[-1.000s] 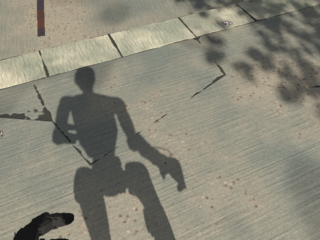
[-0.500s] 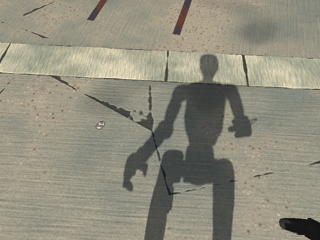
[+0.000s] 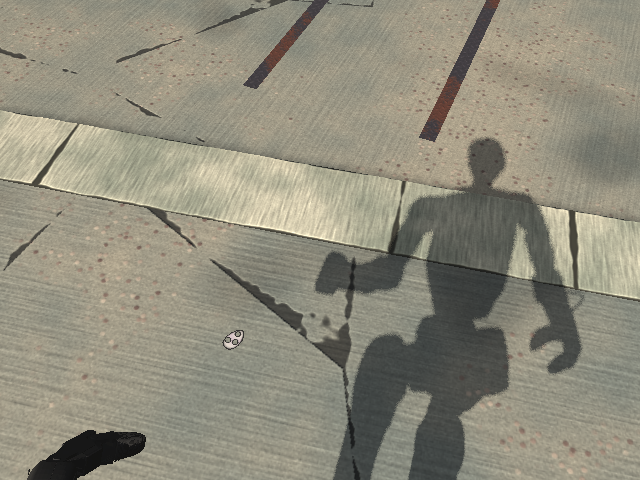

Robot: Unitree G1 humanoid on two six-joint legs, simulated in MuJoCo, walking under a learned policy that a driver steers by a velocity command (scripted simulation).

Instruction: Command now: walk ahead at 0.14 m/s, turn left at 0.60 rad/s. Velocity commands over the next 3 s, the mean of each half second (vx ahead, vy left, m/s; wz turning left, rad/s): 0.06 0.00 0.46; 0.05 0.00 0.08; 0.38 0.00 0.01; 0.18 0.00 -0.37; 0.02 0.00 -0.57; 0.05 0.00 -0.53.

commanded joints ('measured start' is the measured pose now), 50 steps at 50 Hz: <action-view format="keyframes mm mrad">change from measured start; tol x16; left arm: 1 138 212 60 -51 35 -14 21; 50 180 92 19 174 -31 40 52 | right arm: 1 52 -8 6 -89 -22 -13 -1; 22 -98 -202 -19 -101 -41 47 17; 50 -154 -39 6 134 -1 -38 12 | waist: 1 51 -115 -292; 19 37 -94 -127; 22 97 318 -78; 38 35 -60 -98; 50 71 38 87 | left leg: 1 -244 38 -48 410 -124 -34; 2 -403 16 13 616 -352 -76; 5 -466 132 71 737 -138 -149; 19 -34 149 244 -32 175 -50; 22 33 486 -210 -287 341 180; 32 38 345 7 -176 655 157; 38 -36 188 101 -169 301 2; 43 -7 180 116 -146 305 -9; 47 -122 152 122 -149 -228 25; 50 -168 185 75 -148 -275 54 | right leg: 1 585 -338 267 15 666 -166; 2 709 -515 568 -31 505 -333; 6 343 -309 229 -145 -37 -228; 17 269 -308 12 -199 -89 -257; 20 168 -262 -39 -100 -193 -155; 23 -5 -72 -94 345 -584 37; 27 13 -82 -47 477 -455 60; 33 158 -69 -77 160 -408 70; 37 405 -150 -3 -57 118 -5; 50 131 -98 5 -45 -701 -90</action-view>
